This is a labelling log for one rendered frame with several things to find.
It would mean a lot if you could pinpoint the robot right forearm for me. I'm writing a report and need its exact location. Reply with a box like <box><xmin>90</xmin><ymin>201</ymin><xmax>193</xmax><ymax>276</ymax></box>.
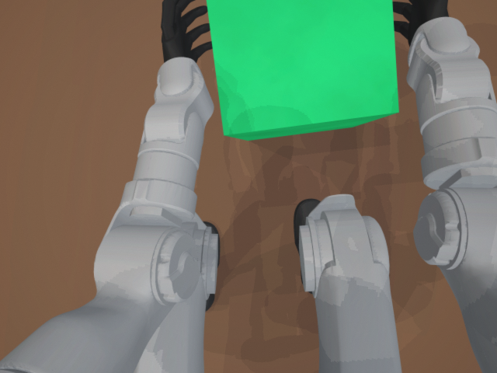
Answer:
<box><xmin>406</xmin><ymin>17</ymin><xmax>497</xmax><ymax>190</ymax></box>

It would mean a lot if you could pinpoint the left robot thigh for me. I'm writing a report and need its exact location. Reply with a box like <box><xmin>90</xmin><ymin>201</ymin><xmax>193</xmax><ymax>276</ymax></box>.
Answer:
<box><xmin>134</xmin><ymin>222</ymin><xmax>218</xmax><ymax>373</ymax></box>

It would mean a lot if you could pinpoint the robot left hand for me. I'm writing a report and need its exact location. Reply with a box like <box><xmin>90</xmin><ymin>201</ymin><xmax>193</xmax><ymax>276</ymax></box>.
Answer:
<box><xmin>161</xmin><ymin>0</ymin><xmax>213</xmax><ymax>63</ymax></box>

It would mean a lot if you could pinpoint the right robot thigh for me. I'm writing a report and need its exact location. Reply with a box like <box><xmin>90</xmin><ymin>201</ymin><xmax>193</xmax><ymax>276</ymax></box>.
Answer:
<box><xmin>299</xmin><ymin>209</ymin><xmax>402</xmax><ymax>373</ymax></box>

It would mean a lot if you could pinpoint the left robot upper arm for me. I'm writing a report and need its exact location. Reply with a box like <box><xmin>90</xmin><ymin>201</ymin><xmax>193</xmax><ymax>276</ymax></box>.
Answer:
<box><xmin>0</xmin><ymin>225</ymin><xmax>200</xmax><ymax>373</ymax></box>

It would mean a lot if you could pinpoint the robot right hand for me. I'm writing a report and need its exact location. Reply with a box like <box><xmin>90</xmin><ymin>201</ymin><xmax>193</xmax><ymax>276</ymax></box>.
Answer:
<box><xmin>392</xmin><ymin>0</ymin><xmax>449</xmax><ymax>46</ymax></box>

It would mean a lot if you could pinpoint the robot left forearm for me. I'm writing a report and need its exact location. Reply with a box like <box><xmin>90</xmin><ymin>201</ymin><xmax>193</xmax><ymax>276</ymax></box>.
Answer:
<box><xmin>94</xmin><ymin>57</ymin><xmax>214</xmax><ymax>277</ymax></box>

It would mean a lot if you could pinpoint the robot thigh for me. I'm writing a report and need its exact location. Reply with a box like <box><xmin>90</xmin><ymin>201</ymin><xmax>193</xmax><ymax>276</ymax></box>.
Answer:
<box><xmin>134</xmin><ymin>222</ymin><xmax>218</xmax><ymax>373</ymax></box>
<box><xmin>299</xmin><ymin>209</ymin><xmax>402</xmax><ymax>373</ymax></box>

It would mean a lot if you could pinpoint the right robot upper arm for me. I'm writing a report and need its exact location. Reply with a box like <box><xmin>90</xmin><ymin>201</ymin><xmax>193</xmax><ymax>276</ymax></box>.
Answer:
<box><xmin>413</xmin><ymin>187</ymin><xmax>497</xmax><ymax>373</ymax></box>

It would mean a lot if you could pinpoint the carton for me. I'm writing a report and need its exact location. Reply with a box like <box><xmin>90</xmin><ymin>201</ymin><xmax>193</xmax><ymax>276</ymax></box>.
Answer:
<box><xmin>207</xmin><ymin>0</ymin><xmax>399</xmax><ymax>141</ymax></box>

